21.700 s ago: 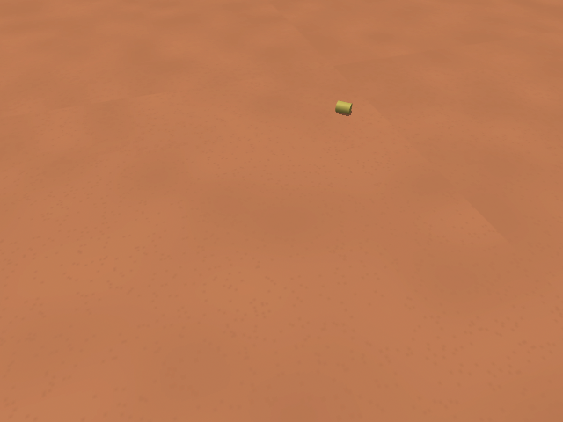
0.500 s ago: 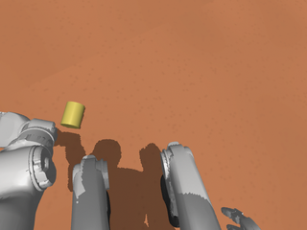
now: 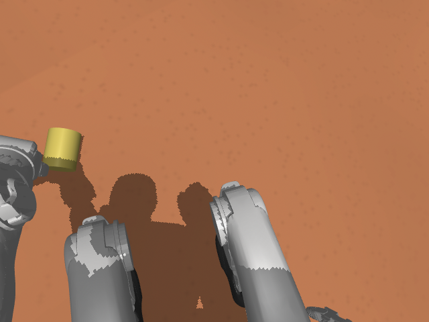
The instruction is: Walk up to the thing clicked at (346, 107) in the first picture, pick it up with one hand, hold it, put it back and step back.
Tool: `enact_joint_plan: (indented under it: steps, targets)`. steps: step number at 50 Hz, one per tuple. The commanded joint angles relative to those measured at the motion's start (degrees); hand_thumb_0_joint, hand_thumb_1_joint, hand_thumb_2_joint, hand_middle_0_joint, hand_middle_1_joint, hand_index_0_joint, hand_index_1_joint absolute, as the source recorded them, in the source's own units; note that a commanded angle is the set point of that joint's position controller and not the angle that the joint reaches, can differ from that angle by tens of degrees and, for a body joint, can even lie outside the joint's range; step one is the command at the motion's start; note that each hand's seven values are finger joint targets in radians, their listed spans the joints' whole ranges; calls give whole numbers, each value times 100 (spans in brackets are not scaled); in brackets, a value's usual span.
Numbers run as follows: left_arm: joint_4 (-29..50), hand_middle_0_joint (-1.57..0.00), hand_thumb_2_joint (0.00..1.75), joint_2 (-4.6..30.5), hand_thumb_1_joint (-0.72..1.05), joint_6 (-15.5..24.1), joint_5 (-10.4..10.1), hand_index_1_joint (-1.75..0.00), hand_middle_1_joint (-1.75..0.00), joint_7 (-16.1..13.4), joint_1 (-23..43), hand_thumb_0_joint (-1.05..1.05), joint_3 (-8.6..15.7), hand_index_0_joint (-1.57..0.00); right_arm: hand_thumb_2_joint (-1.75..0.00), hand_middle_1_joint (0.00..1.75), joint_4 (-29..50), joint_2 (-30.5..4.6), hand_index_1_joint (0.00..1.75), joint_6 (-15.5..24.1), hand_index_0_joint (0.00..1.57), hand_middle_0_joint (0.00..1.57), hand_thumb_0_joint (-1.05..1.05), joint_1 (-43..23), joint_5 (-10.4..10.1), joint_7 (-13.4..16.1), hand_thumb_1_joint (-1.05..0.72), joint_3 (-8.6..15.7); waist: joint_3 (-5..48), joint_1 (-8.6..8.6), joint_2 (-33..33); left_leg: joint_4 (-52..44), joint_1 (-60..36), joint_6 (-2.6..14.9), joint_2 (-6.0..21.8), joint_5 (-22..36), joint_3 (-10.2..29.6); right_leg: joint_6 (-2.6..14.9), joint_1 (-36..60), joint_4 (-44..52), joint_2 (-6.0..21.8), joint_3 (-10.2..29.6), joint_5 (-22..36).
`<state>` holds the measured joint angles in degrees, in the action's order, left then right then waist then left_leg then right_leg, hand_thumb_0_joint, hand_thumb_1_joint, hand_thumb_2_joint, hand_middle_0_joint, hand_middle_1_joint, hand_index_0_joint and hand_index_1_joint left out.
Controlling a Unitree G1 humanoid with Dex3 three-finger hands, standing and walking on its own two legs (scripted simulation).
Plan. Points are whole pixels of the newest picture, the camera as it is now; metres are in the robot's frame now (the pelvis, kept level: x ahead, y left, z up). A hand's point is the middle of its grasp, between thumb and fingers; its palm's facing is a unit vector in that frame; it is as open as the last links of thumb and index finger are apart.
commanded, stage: rise first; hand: left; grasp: from above
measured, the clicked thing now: (62, 150) +0.52 +0.24 -0.32
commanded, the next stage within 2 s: approach in 0.56 s
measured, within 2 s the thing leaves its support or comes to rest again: neither
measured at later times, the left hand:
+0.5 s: hand (23, 153) +0.48 +0.27 -0.18, palm faces -0.08 -0.48 -0.87, open 14.0 cm
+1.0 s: hand (50, 147) +0.49 +0.23 -0.21, palm faces -0.04 -0.50 -0.86, open 13.9 cm
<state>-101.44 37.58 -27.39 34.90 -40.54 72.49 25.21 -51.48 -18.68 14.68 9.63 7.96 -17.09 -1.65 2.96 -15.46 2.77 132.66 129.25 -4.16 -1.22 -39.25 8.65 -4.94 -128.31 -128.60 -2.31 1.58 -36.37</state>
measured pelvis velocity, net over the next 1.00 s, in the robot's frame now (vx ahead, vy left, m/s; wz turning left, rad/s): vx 0.00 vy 0.01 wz -0.07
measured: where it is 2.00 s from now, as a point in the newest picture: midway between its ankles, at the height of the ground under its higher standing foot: (186, 300)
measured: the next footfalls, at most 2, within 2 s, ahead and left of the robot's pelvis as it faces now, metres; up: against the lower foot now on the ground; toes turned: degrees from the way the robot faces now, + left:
none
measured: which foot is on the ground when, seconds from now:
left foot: down 0.00-1.00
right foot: down 0.00-1.00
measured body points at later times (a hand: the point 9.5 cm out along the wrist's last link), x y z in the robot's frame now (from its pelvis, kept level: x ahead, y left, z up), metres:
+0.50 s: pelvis +0.00 +0.00 -0.02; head +0.27 +0.03 +0.34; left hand +0.48 +0.29 -0.13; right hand -0.03 -0.26 -0.11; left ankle +0.08 +0.14 -0.32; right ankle +0.11 -0.14 -0.32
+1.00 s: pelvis +0.00 +0.01 -0.02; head +0.29 +0.06 +0.32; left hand +0.50 +0.25 -0.16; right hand -0.05 -0.26 -0.07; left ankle +0.08 +0.14 -0.32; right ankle +0.11 -0.14 -0.32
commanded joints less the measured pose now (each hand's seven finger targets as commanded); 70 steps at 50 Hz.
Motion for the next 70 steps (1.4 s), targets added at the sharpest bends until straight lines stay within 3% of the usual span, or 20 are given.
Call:
enact_joint_plan:
  steps: [1, 4, 8, 15, 16, 28, 32, 33, 34, 37, 41, 42, 45, 49, 52, 56, 59, 63, 66, 70]
  targets:
    - [571, -9, 101, 1429, -51, 53, 276, -104, -103, -277, 2110, 0, -178, -8, -90, 30, -147, -1383, 30, 46, 20, 20, 0, 1561, 75, -48, -90, 265, 3765, -369, 1152, -1148, -2411, 389, 88, 798, -799, 501, 2348, 1382, 46, -928, 865]
    - [630, -9, 101, 1667, -51, 44, 363, -104, -103, -287, 2167, 0, -144, -8, -90, 30, -157, -1507, 30, 43, 20, 20, 0, 1526, 90, -86, -90, 237, 3866, -360, 1340, -1066, -2480, 381, 105, 910, -752, 493, 2374, 1259, 35, -1003, 998]
    - [589, -8, 103, 1641, -55, -9, 368, -103, -101, -328, 2140, 0, -112, -7, -90, 30, -111, -1566, 30, -3, 20, 20, 0, 1617, 86, -141, -91, 236, 3938, -354, 1620, -1008, -2647, 340, 136, 1115, -718, 535, 2360, 1157, -9, -1040, 1225]
    - [638, -8, 102, 1706, -54, -103, 169, -104, -103, -349, 2163, 0, -164, -7, -90, 30, -108, -1648, 30, -94, 20, 20, 0, 1570, 161, -209, -91, 161, 3739, -538, 1536, -896, -2475, 406, 131, 1226, -670, 478, 2545, 1115, -11, -1116, 1444]
    - [782, -8, 102, 1885, -54, -88, 178, -103, -102, -400, 2343, 0, -62, -7, -90, 30, -129, -1632, 30, -95, 20, 20, 0, 1623, 165, -224, -91, 100, 3806, -557, 1489, -890, -2469, 405, 135, 1235, -637, 470, 2570, 1119, -3, -1146, 1462]
    - [535, -8, 101, 2019, -54, -159, 198, -103, -102, -479, 2294, 0, -174, -7, -90, 30, -71, -1862, 30, -162, 20, 20, 0, 1553, 165, -317, -91, 2, 3434, -779, 1596, -819, -2327, 455, 133, 926, -500, 483, 2435, 1124, -36, -1269, 1268]
    - [571, -8, 100, 1975, -54, -141, 194, -104, -102, -524, 2388, 0, -199, -7, -90, 30, -42, -1830, 30, -151, 20, 20, 0, 1578, 159, -369, -91, -49, 3347, -811, 1662, -877, -2359, 447, 127, 806, -438, 503, 2355, 1124, -40, -1322, 1165]
    - [326, -8, 106, 1892, -61, -177, 171, -105, -101, -519, 2172, 0, -245, -4, -90, 30, -17, -1943, 30, -160, 20, 20, 0, 1526, 149, -357, -92, 19, 3235, -814, 1701, -885, -2402, 449, 125, 738, -435, 523, 2241, 1118, -65, -1333, 1111]
    - [481, -8, 100, 1928, -54, -157, 168, -106, -105, -521, 2241, 0, -277, -6, -90, 30, -11, -1933, 30, -161, 20, 20, 0, 1538, 148, -374, -91, 2, 3198, -843, 1692, -888, -2328, 450, 123, 724, -430, 506, 2309, 1128, -58, -1349, 1093]
    - [419, -8, 99, 1721, -51, -127, 114, -106, -105, -546, 2354, 0, -358, -8, -90, 30, 56, -1853, 30, -147, 20, 20, 0, 1626, 172, -427, -91, -127, 3177, -981, 1617, -850, -2404, 424, 131, 869, -378, 519, 2294, 1112, -57, -1361, 1238]
    - [205, -8, 96, 1433, -50, -116, 49, -106, -106, -783, 2561, 0, -476, -8, -90, 30, -24, -2008, 30, -145, 20, 20, 0, 1668, 234, -471, -91, -68, 2900, -1207, 1678, -929, -2520, 407, 133, 603, -248, 543, 2057, 1136, -39, -1470, 1093]
    - [238, -8, 96, 1394, -50, -112, -16, -106, -106, -852, 2608, 0, -510, -8, -90, 30, -75, -2071, 30, -133, 20, 20, 0, 1621, 270, -490, -91, -56, 2745, -1294, 1683, -923, -2529, 417, 118, 543, -224, 530, 2043, 1135, -14, -1508, 1070]
    - [251, -8, 97, 1440, -50, -67, -187, -108, -107, -1193, 2834, 0, -406, -8, -90, 30, -97, -2132, 30, -135, 20, 20, 0, 1604, 386, -561, -92, -98, 2767, -1344, 1759, -915, -2665, 404, 102, 645, -216, 559, 2221, 1094, 14, -1555, 1168]
    - [280, -7, 95, 1456, -50, -87, -753, -108, -109, -1545, 2969, 0, -240, -8, -90, 30, 139, -2193, 30, -186, 20, 20, 0, 1279, 536, -666, -92, -272, 2610, -1485, 1822, -583, -2844, 476, 26, 842, -259, 530, 2418, 812, 183, -1640, 1348]
    - [408, -7, 94, 1890, -51, -110, -845, -105, -105, -1699, 3089, 0, -153, -7, -91, 30, 121, -2257, 30, -282, 20, 20, 0, 1004, 565, -720, -92, -485, 2508, -1493, 2047, -435, -2829, 521, 13, 874, -349, 534, 2579, 693, 234, -1655, 1521]
    - [509, -7, 93, 2049, -50, -209, -852, -106, -106, -1728, 2818, 0, -201, -8, -91, 30, 291, -2328, 30, -455, 20, 20, 0, 706, 561, -831, -92, -607, 2297, -1480, 2184, -306, -2645, 551, -21, 977, -417, 511, 2732, 489, 305, -1698, 1696]
    - [549, -7, 94, 2002, -52, -233, -795, -105, -105, -1707, 2694, 0, -306, -7, -91, 30, 352, -2407, 30, -567, 20, 20, 0, 873, 462, -944, -92, -639, 2468, -1551, 2057, -263, -2432, 545, 27, 989, -350, 493, 2720, 502, 222, -1674, 1764]
    - [563, -7, 94, 1991, -50, -302, -959, -105, -105, -1601, 2558, 0, -252, -7, -91, 30, 470, -2484, 30, -564, 20, 20, 0, 854, 396, -1039, -92, -628, 2567, -1579, 1777, -99, -2238, 600, 8, 888, -312, 405, 2707, 495, 254, -1715, 1699]
    - [627, -7, 95, 1881, -51, -298, -1163, -106, -106, -1503, 2469, 0, -344, -7, -91, 30, 570, -2492, 30, -585, 20, 20, 0, 1027, 334, -1081, -92, -688, 2701, -1649, 1558, -72, -2170, 593, 10, 863, -262, 370, 2872, 509, 183, -1698, 1675]
    - [718, -7, 94, 2012, -50, -226, -1175, -105, -105, -1497, 2623, 0, -339, -7, -91, 30, 683, -2500, 30, -596, 20, 20, 0, 1146, 274, -1141, -91, -759, 2784, -1660, 1680, -72, -2255, 555, 51, 881, -151, 442, 2845, 403, 173, -1697, 1707]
